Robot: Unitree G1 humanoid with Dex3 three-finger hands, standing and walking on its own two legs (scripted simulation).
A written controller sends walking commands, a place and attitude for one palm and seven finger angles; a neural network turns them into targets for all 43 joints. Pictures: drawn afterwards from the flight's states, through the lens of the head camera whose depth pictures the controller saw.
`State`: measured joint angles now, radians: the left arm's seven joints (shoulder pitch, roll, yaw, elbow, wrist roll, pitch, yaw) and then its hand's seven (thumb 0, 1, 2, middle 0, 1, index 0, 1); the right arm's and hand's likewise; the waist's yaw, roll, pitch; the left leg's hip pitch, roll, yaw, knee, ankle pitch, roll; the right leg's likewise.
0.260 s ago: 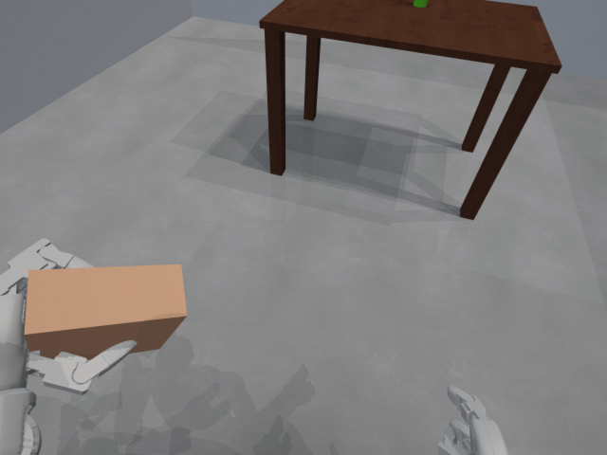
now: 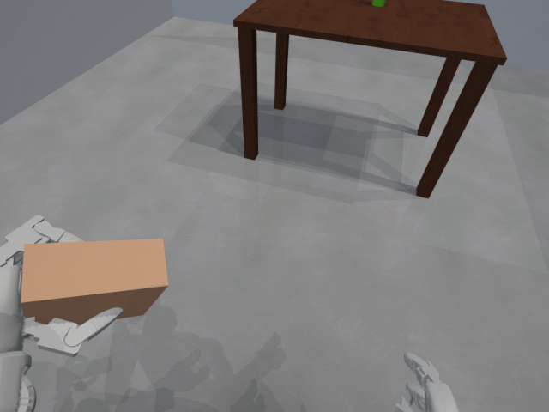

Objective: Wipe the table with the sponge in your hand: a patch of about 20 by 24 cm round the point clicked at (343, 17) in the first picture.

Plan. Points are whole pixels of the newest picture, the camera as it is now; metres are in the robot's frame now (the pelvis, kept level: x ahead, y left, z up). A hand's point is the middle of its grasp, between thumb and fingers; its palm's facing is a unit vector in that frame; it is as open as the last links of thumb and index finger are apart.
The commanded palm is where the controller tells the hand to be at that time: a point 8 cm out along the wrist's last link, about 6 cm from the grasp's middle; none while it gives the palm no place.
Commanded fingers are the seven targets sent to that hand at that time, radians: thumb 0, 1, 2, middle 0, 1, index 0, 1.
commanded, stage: look at it before walking up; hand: left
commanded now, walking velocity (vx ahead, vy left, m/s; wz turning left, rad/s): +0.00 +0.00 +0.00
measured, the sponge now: (115, 284) +0.23 +0.20 +0.14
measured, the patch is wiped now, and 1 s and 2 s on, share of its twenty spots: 0.00 0.00 0.00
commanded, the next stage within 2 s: walk to a spot facing it in 0.14 s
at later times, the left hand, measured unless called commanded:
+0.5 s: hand (63, 282) +0.22 +0.25 +0.15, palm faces +0.44 -0.81 -0.39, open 9.8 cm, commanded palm +0.16 +0.29 +0.18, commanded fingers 0.00 0.10 1.30 -1.20 -1.60 -1.20 -1.60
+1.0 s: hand (84, 199) +0.32 +0.27 +0.17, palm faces +0.44 -0.77 -0.46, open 9.8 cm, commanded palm +0.27 +0.31 +0.18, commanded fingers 0.00 0.10 1.30 -1.20 -1.60 -1.20 -1.60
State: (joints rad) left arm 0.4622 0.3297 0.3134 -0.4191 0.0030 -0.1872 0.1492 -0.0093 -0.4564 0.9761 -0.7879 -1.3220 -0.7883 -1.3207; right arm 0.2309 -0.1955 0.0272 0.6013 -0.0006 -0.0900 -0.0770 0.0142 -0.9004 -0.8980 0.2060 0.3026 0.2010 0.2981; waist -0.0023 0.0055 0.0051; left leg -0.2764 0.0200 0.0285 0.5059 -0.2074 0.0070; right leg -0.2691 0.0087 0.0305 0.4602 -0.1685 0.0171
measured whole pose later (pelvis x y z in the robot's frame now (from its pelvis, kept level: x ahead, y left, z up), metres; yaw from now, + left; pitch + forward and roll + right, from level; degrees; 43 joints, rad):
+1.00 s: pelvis +0.14 +0.01 +0.00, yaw +6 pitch +0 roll -2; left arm 0.51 0.38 0.36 -0.52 0.00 -0.22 0.13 -0.01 -0.46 0.98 -0.79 -1.33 -0.79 -1.32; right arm 0.25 -0.13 0.03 0.63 -0.01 -0.11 -0.05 0.01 -0.90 -0.90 0.21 0.30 0.20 0.30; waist -0.01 0.02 0.03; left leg -0.09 0.05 0.05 0.42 -0.34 0.01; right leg -0.55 -0.08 -0.14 0.87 -0.30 0.03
